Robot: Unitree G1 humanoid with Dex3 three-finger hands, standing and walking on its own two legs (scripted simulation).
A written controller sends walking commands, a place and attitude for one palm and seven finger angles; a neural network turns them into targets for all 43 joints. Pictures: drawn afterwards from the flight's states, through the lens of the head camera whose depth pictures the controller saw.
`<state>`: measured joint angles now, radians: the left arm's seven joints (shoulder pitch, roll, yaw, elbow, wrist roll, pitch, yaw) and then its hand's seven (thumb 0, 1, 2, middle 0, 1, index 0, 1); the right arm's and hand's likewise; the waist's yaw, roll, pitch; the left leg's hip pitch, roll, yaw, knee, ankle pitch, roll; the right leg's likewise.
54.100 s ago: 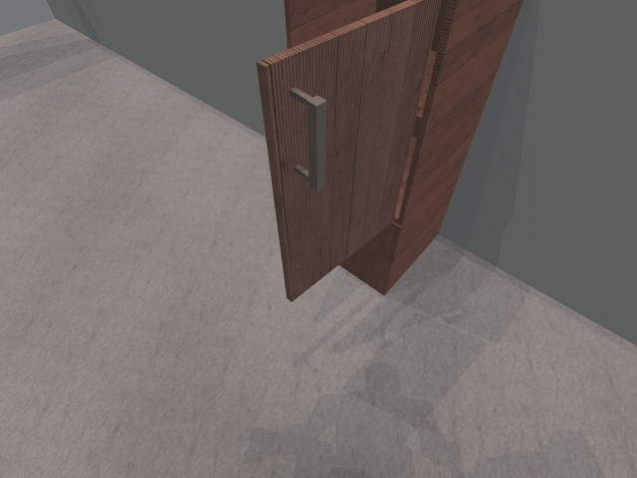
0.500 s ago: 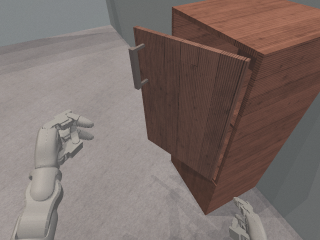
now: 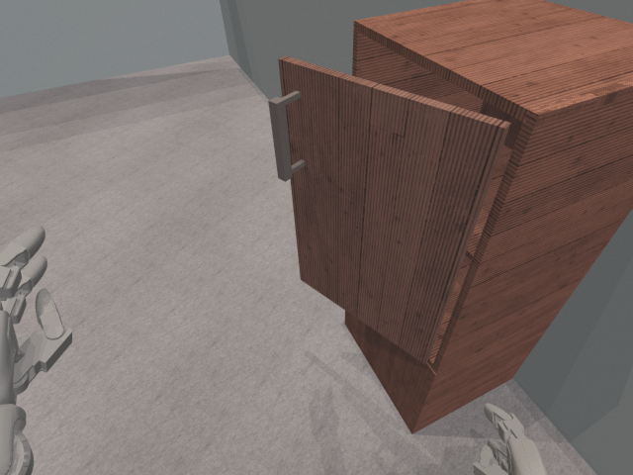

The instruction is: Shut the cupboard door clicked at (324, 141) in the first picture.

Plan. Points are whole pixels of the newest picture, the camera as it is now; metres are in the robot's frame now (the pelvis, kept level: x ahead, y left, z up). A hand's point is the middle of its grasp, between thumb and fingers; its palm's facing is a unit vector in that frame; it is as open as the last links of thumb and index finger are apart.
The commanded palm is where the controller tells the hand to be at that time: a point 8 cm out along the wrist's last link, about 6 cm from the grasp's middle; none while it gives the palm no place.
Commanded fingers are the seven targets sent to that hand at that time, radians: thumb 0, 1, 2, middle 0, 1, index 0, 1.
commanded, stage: draw the hand back to the body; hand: left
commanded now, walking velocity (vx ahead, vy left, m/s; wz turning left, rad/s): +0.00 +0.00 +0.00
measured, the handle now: (289, 137) +0.64 +0.15 +0.12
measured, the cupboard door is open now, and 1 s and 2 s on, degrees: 24 24 24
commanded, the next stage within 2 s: step back with the hand held close in 0.22 s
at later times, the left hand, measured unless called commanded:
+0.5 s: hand (83, 326) +0.20 +0.27 +0.15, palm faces +0.45 -0.77 -0.46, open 7.4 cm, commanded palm +0.13 +0.30 +0.17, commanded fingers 0.00 0.90 0.90 -0.20 -0.30 -0.20 -0.30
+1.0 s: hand (28, 405) +0.12 +0.28 +0.14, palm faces +0.52 -0.75 -0.41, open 7.4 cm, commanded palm +0.06 +0.30 +0.17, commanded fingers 0.00 0.90 0.90 -0.20 -0.30 -0.20 -0.30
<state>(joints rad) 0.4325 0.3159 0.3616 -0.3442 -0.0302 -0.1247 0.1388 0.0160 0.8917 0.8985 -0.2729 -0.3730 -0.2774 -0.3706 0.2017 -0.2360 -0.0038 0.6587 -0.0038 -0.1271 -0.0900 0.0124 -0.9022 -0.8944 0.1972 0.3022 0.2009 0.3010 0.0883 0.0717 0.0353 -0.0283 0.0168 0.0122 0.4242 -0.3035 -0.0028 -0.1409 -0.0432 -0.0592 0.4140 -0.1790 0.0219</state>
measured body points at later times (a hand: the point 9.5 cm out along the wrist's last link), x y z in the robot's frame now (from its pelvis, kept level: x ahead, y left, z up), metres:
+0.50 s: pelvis -0.01 +0.00 +0.00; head +0.00 -0.01 +0.45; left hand +0.17 +0.31 +0.18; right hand +0.17 -0.23 -0.09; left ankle -0.04 +0.12 -0.74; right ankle +0.03 -0.13 -0.74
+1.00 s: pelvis -0.08 +0.01 -0.03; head -0.09 +0.01 +0.42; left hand +0.09 +0.32 +0.17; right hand +0.08 -0.23 -0.11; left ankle -0.04 +0.12 -0.74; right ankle +0.03 -0.14 -0.74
